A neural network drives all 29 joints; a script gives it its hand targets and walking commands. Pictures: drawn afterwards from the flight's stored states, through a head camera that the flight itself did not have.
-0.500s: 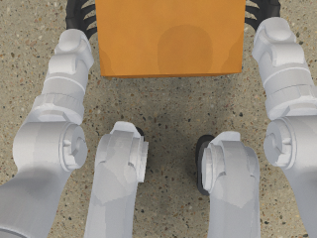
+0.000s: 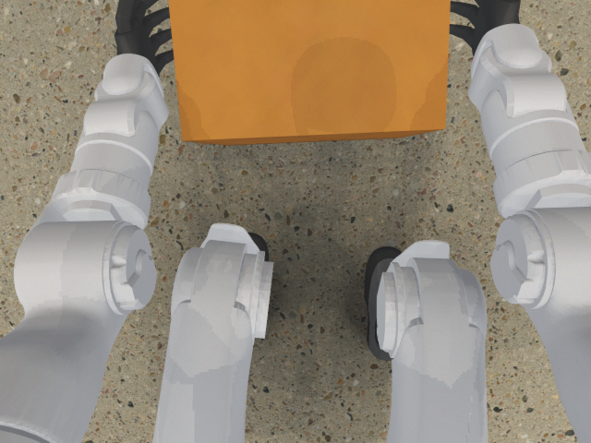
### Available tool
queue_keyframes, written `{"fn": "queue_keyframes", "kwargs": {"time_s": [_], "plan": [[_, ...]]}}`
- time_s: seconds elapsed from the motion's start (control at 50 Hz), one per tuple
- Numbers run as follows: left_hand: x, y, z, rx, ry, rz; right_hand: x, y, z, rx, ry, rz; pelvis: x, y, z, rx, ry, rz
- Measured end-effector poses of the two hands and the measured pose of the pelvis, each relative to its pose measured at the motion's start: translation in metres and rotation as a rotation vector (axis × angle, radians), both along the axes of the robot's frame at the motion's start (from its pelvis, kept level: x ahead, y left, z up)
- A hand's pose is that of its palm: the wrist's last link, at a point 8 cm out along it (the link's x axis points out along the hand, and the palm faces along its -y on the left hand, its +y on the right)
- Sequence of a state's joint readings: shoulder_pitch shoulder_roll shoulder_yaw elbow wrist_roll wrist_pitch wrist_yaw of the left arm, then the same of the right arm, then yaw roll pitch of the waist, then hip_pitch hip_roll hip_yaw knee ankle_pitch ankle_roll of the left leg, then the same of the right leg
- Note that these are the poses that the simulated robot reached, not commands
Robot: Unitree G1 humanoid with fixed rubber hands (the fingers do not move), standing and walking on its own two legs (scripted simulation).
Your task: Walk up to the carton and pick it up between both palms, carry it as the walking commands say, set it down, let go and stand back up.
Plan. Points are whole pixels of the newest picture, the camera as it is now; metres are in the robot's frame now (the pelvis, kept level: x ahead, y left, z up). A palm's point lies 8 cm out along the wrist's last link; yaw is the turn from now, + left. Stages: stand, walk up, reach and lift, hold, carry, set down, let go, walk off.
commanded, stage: set down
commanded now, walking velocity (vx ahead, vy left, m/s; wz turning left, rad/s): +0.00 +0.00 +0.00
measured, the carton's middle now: (308, 36) +0.56 +0.04 -0.27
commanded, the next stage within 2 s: none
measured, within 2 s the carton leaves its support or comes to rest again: neither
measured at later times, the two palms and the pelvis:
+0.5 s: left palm (139, 60) +0.50 +0.22 -0.17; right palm (493, 31) +0.54 -0.16 -0.17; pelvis +0.00 +0.00 +0.00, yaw +0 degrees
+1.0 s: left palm (132, 69) +0.49 +0.24 -0.19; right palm (509, 39) +0.54 -0.18 -0.19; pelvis +0.00 +0.00 -0.01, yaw +1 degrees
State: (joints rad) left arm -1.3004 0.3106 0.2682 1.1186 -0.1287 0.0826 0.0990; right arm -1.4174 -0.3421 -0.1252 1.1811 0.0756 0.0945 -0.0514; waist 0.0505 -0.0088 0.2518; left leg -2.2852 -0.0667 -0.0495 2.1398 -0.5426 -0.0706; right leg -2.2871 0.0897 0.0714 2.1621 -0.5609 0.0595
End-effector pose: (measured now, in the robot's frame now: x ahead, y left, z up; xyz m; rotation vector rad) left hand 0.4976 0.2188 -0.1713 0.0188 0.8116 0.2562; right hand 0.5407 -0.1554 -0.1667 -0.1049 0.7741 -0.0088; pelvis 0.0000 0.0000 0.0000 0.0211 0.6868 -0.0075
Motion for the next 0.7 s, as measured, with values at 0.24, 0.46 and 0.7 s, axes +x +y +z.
{"fn": "queue_keyframes", "kwargs": {"time_s": [0.24, 0.46, 0.7], "plan": [[0.000, 0.001, -0.001, -0.010, -0.006, -0.007, 0.000, -0.001, -0.001, 0.003, -0.005, 0.008, -0.001, 0.000, -0.002, 0.003, -0.010, 0.002], [0.000, 0.001, -0.001, -0.006, -0.016, -0.013, 0.001, -0.002, -0.002, 0.012, -0.016, 0.024, -0.002, -0.002, -0.002, 0.003, -0.022, 0.001], [-0.002, 0.002, -0.005, 0.000, -0.042, -0.001, -0.004, -0.002, -0.019, -0.008, -0.028, 0.023, -0.004, -0.003, 0.002, 0.006, -0.026, 0.016]]}}
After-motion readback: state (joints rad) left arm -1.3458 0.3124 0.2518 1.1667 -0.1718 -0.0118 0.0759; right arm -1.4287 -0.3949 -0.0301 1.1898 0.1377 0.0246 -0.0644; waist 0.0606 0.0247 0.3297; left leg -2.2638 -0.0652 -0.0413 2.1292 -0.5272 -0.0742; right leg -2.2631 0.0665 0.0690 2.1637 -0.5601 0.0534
